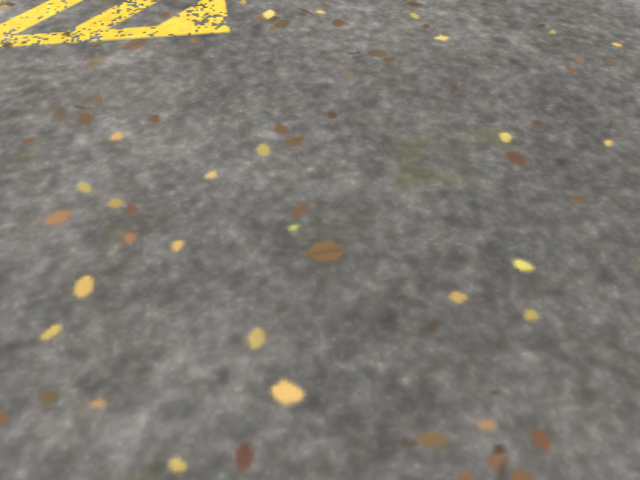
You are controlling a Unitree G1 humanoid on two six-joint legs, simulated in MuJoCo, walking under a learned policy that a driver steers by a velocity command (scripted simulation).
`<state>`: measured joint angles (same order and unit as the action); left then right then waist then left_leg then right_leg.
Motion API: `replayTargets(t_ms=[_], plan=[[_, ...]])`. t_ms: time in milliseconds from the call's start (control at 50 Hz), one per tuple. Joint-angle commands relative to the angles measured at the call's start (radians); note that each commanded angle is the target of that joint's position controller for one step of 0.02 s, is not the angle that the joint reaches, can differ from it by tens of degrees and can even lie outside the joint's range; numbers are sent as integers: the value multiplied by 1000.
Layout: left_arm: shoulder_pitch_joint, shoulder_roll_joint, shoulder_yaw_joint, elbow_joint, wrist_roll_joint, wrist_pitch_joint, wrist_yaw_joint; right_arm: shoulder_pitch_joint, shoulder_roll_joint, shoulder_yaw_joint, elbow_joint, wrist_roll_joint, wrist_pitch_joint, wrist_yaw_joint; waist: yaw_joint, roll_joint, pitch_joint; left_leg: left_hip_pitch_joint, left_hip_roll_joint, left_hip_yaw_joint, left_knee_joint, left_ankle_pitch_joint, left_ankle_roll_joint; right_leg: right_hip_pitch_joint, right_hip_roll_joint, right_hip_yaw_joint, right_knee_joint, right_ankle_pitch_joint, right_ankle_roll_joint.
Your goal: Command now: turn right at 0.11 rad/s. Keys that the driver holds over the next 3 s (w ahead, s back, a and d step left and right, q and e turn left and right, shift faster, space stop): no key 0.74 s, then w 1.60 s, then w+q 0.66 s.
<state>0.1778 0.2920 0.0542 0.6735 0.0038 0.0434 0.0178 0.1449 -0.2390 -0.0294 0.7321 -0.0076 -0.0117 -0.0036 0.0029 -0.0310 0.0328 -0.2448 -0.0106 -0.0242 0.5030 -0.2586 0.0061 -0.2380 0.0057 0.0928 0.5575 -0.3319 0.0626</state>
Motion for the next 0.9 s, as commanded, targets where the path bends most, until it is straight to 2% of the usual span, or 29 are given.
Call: replayTargets(t_ms=[20, 40, 60, 80, 100, 160, 460, 740, 760, 780, 820, 840, 880, 900], plan=[[5, 92, 22, -50, 10, -11, -1, -8, -135, -27, -52, -2, -15, 4, 1, 133, -108, 44, 135, -140, -86, 272, 71, 126, -38, 19, -142, 297, -18], [-5, 137, 30, -51, 8, -8, 1, 27, -145, -28, -51, -10, -23, 12, -38, 53, -102, 22, 93, -102, -84, 180, 40, 119, -58, 40, -89, 338, -54], [8, 123, 32, -39, 7, -9, -4, 10, -143, -26, -46, -10, -25, 14, -22, 12, -100, 47, 62, -56, -73, 103, 13, 67, -49, 35, -81, 241, -82], [5, 93, 24, -38, 9, -13, -8, -22, -143, -24, -48, -9, -24, 14, -7, 19, -78, 50, 55, -44, -51, 85, 2, 40, -48, 42, -99, 198, -90], [3, 83, 19, -30, 14, -17, -7, -34, -128, -21, -48, -7, -22, 12, -9, 9, -68, 50, 53, -37, -41, 92, 1, 25, -50, 48, -114, 186, -85], [13, 81, 15, -14, 14, -32, -2, -24, -122, -19, -39, -4, -12, 3, -13, -18, -47, 53, 50, -34, -28, 129, 1, 4, -48, 51, -120, 201, -75], [56, 49, 0, 59, 8, -48, 12, 26, -120, -22, 76, 3, -4, -21, -9, 24, -24, 54, 45, -31, -40, 130, -26, 9, -30, 33, -123, 192, -77], [81, 36, -3, 174, 2, -55, 16, 66, -112, -22, 202, 6, 5, -38, -14, 24, -3, 59, 38, -27, -58, 132, -24, 15, -13, 6, -137, 201, -70], [99, 31, -5, 192, 2, -53, 17, 85, -101, -20, 218, 7, 7, -39, -14, 19, -24, 66, 24, -11, -57, 38, -22, 22, -5, -1, -148, 99, -74], [105, 43, 0, 200, -4, -50, 20, 88, -103, -22, 227, 13, 9, -40, -10, 10, -8, 40, -1, 13, -34, -116, -12, 5, 6, -2, -153, -84, -90], [114, 71, 7, 200, -13, -51, 23, 71, -104, -22, 219, 20, 0, -42, 2, -21, 76, -72, -18, 19, 11, -359, 16, -64, -30, 67, -200, -409, -142], [135, 83, 10, 203, -19, -61, 22, 57, -94, -20, 210, 23, -15, -39, 13, -51, 109, -124, -16, 18, 47, -367, 25, -68, -75, 137, -238, -480, -174], [178, 124, 23, 222, -28, -84, 15, 43, -59, -13, 199, 32, -54, -23, 20, -154, 120, -183, -24, 58, 187, -216, 27, -20, -209, 338, -340, -531, -251], [168, 129, 26, 221, -30, -90, 13, 42, -61, -14, 198, 35, -69, -14, 14, -165, 131, -169, -3, 39, 213, -182, 42, -44, -248, 396, -363, -502, -279]])
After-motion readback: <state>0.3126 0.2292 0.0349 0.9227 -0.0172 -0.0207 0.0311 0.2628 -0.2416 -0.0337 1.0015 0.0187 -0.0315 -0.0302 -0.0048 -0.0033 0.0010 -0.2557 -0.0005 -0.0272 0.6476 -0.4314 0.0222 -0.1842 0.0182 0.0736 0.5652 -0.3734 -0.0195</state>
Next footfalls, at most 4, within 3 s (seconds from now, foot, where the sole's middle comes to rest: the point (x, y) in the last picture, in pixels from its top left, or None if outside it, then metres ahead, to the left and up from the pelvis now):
1.40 right None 0.40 -0.12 -0.77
1.94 left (272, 382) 0.71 0.12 -0.77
2.50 right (369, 275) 1.01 -0.12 -0.77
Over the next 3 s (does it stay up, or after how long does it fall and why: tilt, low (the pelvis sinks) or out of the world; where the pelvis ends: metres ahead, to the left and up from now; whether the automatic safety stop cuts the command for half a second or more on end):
stays up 1.09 0.03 -0.01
